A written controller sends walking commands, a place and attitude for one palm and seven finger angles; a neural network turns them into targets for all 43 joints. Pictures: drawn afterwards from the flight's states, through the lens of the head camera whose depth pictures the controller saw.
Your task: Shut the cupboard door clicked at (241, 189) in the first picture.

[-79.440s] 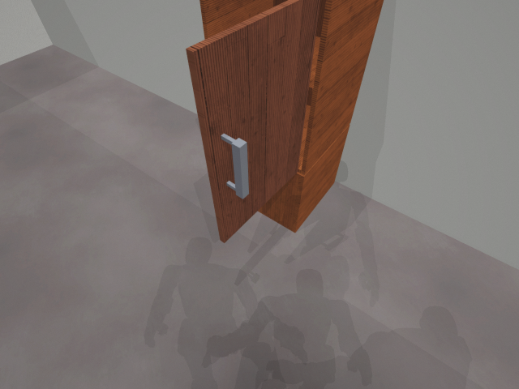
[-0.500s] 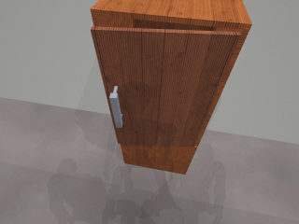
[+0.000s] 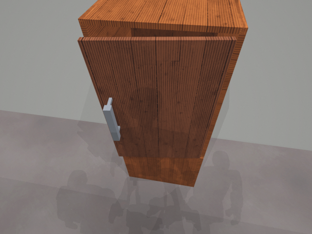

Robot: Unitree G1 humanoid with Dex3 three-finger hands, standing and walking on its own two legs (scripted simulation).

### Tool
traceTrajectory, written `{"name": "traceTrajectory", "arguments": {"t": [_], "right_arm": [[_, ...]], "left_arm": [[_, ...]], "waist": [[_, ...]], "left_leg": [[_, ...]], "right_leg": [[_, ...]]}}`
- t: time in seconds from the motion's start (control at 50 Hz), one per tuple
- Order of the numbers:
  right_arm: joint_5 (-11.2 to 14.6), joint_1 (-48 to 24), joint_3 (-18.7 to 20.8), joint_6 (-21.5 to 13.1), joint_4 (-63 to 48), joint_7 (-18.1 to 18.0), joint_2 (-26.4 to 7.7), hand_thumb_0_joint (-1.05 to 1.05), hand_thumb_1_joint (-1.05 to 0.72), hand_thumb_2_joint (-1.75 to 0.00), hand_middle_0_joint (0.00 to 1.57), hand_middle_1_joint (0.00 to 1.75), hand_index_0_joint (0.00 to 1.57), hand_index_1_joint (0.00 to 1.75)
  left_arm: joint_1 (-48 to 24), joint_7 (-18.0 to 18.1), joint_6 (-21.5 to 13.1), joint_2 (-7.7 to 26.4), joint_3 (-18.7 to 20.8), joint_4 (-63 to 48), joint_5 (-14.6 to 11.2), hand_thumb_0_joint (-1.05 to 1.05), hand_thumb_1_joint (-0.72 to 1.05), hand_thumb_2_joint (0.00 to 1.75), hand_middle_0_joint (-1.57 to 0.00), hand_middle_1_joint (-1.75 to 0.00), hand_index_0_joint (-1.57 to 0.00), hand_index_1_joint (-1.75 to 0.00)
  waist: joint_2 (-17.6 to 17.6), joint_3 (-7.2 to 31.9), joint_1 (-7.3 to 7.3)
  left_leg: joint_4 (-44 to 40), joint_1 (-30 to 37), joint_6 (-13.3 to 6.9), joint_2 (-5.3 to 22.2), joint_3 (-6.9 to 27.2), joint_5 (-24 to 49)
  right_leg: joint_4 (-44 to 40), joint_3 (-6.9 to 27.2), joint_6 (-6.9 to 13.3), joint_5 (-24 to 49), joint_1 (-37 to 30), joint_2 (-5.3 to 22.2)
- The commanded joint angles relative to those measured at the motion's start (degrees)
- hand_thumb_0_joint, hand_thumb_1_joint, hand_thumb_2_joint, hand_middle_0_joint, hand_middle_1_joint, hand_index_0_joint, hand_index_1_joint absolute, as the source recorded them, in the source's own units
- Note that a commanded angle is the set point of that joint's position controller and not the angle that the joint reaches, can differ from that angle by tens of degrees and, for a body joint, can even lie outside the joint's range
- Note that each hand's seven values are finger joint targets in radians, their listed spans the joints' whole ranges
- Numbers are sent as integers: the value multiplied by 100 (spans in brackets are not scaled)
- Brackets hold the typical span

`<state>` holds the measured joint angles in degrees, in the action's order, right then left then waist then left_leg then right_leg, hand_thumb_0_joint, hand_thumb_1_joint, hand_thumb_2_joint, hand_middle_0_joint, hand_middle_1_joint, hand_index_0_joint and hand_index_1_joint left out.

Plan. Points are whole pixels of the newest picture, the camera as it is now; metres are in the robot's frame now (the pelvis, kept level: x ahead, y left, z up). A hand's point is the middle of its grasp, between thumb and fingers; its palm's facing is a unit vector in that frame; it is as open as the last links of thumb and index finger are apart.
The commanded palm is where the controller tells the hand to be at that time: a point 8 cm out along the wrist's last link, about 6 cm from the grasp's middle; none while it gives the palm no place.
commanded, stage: raise the hand and make a fist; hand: left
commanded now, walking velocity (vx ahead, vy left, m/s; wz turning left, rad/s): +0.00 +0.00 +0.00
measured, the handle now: (113, 120) +0.48 +0.18 -0.03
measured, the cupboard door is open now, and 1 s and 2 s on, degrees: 8 8 8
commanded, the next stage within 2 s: bring the fist close to the handle in 1.92 s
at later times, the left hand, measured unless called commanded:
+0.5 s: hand out of the picture +0.10 +0.20 -0.08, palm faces +0.09 -1.00 -0.03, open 5.8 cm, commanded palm +0.10 +0.24 -0.06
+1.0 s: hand out of the picture +0.13 +0.21 -0.06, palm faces -0.01 -1.00 -0.05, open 3.6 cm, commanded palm +0.11 +0.26 -0.04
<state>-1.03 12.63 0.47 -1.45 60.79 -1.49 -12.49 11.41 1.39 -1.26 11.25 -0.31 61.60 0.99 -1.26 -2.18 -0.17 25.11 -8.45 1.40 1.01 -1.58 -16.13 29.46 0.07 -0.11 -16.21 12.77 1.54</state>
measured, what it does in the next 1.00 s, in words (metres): lowers itself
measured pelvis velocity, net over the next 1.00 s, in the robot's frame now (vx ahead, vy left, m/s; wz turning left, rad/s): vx -0.07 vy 0.02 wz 0.06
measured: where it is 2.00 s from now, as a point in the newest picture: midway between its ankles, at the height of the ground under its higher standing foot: outside the picture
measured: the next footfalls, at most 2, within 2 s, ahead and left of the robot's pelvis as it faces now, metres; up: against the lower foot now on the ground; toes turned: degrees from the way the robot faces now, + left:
none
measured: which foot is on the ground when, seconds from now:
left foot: down 0.00-1.00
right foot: down 0.00-1.00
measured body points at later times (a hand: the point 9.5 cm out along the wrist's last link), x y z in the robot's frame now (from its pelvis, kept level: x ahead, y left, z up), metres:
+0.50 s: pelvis -0.06 -0.01 -0.12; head +0.00 +0.01 +0.33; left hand +0.09 +0.26 -0.07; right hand +0.20 -0.23 -0.16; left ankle -0.03 +0.13 -0.74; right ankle -0.01 -0.12 -0.74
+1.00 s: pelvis -0.07 +0.02 -0.11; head +0.00 +0.04 +0.34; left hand +0.13 +0.26 -0.05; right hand +0.12 -0.22 -0.18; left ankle -0.03 +0.14 -0.74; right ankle -0.01 -0.12 -0.74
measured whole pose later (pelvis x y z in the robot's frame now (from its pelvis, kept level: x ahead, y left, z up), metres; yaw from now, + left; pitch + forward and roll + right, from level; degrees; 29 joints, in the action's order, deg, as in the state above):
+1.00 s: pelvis -0.07 +0.02 -0.11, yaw +3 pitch +15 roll -2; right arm 1.1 15.8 0.0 -13.8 29.4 -3.9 -14.9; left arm 24.6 -15.3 -22.7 14.4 6.9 -4.6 -14.5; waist -0.9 7.8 -0.3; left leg 72.9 -56.8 -0.3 0.3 2.4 -31.0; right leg 69.5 -3.0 -1.2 -28.3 55.8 2.9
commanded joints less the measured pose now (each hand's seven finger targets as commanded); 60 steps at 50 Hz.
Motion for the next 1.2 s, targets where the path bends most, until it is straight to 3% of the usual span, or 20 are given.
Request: {"name": "traceTrajectory", "arguments": {"t": [0.0, 0.02, 0.04, 0.06, 0.08, 0.12, 0.14, 0.16, 0.2, 0.28, 0.36, 0.44, 0.52, 0.56, 0.64, 0.74, 0.84, 0.92, 1.04, 1.18], "right_arm": [[-59, 509, 534, -1066, -1960, -700, -1552, 0, -90, -90, 20, 30, 20, 30], [341, -348, 114, -1388, -1991, -672, -778, 0, -90, -90, 20, 30, 20, 30], [303, -524, 21, -1593, -2075, -536, -893, 0, -90, -90, 20, 30, 20, 30], [307, -250, 142, -1735, -2045, -342, -511, 0, -90, -90, 20, 30, 20, 30], [352, -115, 329, -1845, -2228, -275, -798, 0, -90, -90, 20, 30, 20, 30], [225, -271, 460, -1933, -2429, -242, -734, 0, -90, -90, 20, 30, 20, 30], [228, -296, 470, -1918, -2520, -176, -703, 0, -90, -90, 20, 30, 20, 30], [193, -290, 478, -1932, -2602, -108, -670, 0, -90, -90, 20, 30, 20, 30], [135, -374, 562, -1928, -2861, -12, -695, 0, -90, -90, 20, 30, 20, 30], [164, -496, 606, -1947, -3481, 91, -802, 0, -90, -90, 20, 30, 20, 30], [153, -521, 514, -1944, -3918, -12, -754, 0, -90, -90, 20, 30, 20, 30], [151, -413, 393, -1911, -3865, -212, -844, 0, -90, -90, 20, 30, 20, 30], [266, -292, 330, -1796, -3869, -339, -918, 0, -90, -90, 20, 30, 20, 30], [336, -245, 301, -1689, -3943, -365, -903, 0, -90, -90, 20, 30, 20, 30], [382, -468, 284, -1448, -4273, -349, -783, 0, -90, -90, 20, 30, 20, 30], [236, -450, 200, -1416, -4278, -309, -607, 0, -90, -90, 20, 30, 20, 30], [155, -215, 158, -1572, -4132, -224, -784, 0, -90, -90, 20, 30, 20, 30], [250, -67, 196, -1656, -4164, -266, -936, 0, -90, -90, 20, 30, 20, 30], [224, -107, 240, -1502, -4275, -300, -851, 0, -90, -90, 20, 30, 20, 30], [187, 17, 213, -1264, -4250, -202, -842, 0, -90, -90, 20, 30, 20, 30]], "left_arm": [[-4459, 150, -1942, 4742, 3160, -8962, -790, 0, 90, 90, -20, -30, -20, -30], [298, 54, -1272, 1053, 556, -5994, -711, 0, 90, 90, -22, -32, -22, -32], [186, 218, -1079, 1048, 869, -6476, -1014, 0, 90, 90, -24, -34, -24, -34], [1207, 143, -603, -190, 434, -5599, -1014, 0, 90, 90, -25, -36, -25, -36], [172, 96, -839, 230, 603, -6207, -1114, 0, 90, 90, -27, -38, -27, -38], [1499, -277, -1419, 20, 822, -5265, -1231, 0, 90, 90, -31, -42, -31, -42], [1987, -536, -1725, -41, 1009, -4453, -1284, 0, 90, 90, -33, -44, -33, -44], [2106, -839, -2167, -178, 1001, -4151, -1391, 0, 90, 90, -35, -46, -35, -46], [2479, -1550, -3115, 43, 1288, -4221, -1621, 0, 90, 90, -38, -50, -38, -50], [1731, -2662, -4008, 957, 1855, -4921, -1738, 0, 90, 90, -46, -58, -46, -58], [543, -2587, -3988, 1136, 1862, -7061, -2127, 0, 90, 90, -53, -66, -53, -66], [-183, -2318, -3886, 931, 1284, -8320, -2112, 0, 90, 90, -60, -74, -60, -74], [324, -2343, -3013, 672, 725, -7725, -1842, 0, 90, 90, -68, -82, -68, -82], [720, -2378, -2342, 715, 787, -7238, -1787, 0, 90, 90, -71, -86, -71, -86], [1440, -2052, -1414, 1054, 1468, -7397, -1773, 0, 90, 90, -79, -94, -79, -94], [1186, -1212, -1879, 973, 1707, -8106, -1802, 0, 90, 90, -88, -104, -88, -104], [947, -1342, -2674, 602, 865, -7887, -1578, 0, 90, 90, -97, -114, -97, -114], [1001, -1818, -2541, 800, 771, -7713, -1613, 0, 90, 90, -104, -122, -104, -122], [1276, -1549, -2266, 1256, 1653, -8350, -1789, 0, 90, 90, -115, -134, -115, -134], [1260, -1480, -2145, 650, 965, -7885, -1609, 0, 90, 90, -128, -148, -128, -148]], "waist": [[748, 2057, -420], [-1462, 2681, -14], [-1758, 2652, 332], [-1149, 1714, -18], [-895, 864, -184], [804, 109, -36], [1242, -225, 97], [1812, -292, 116], [2157, 267, 290], [302, 1819, 483], [-681, 2786, 351], [-274, 2492, -149], [-45, 1839, -288], [175, 1779, -186], [130, 2207, 344], [88, 2070, 355], [-59, 1677, -72], [-131, 1795, -119], [-380, 2509, 268], [-280, 1901, -86]], "left_leg": [[1673, 1308, -370, 263, -138, 2104], [1129, 713, -270, -161, -35, 2772], [926, 695, -102, -68, 4, 3448], [623, 125, -113, 42, 136, 3057], [770, -471, -71, -25, 212, 2147], [1276, -1646, -129, -177, 151, 1131], [1404, -2231, -66, -224, 203, 589], [1726, -2719, -48, -252, 199, 259], [2364, -3370, -11, -314, 120, -129], [3397, -3961, -93, -380, -57, -139], [3866, -3882, -217, -269, 12, -297], [4107, -3994, -360, -117, 263, -668], [3905, -4397, -334, -111, 397, -1441], [3737, -4522, -307, -143, 427, -1595], [3268, -4325, -253, -205, 449, -1430], [3159, -4138, -203, -160, 485, -1069], [3260, -4289, -219, -156, 547, -1585], [3179, -4273, -237, -189, 558, -1952], [3073, -3713, -207, -179, 551, -764], [3193, -3705, -154, -121, 517, -446]], "right_leg": [[385, 539, 100, 2919, -496, 453], [1449, -134, 112, 2089, -123, -2], [796, -413, 175, 1942, -54, 24], [417, -480, 62, 1631, 369, 29], [376, -396, 33, 1456, 695, 12], [681, -520, -16, 1086, 1466, -61], [843, -549, 19, 438, 1749, -50], [1064, -423, -11, 120, 2117, -22], [1463, 1, -44, 19, 2179, 106], [2445, 554, 128, 46, 2218, 225], [2837, 537, 160, -867, 2812, 16], [2968, 302, 169, -1322, 3523, -180], [2786, 123, 106, -2002, 3812, -214], [2643, 85, 79, -2204, 3668, -182], [2663, -115, 112, -2051, 3093, -155], [2881, -380, 158, -1511, 3174, -230], [2968, -372, 172, -1785, 3808, -201], [2770, -250, 153, -2008, 3743, -154], [2988, -449, 204, -964, 3086, -264], [2939, -543, 153, -581, 3353, -276]]}}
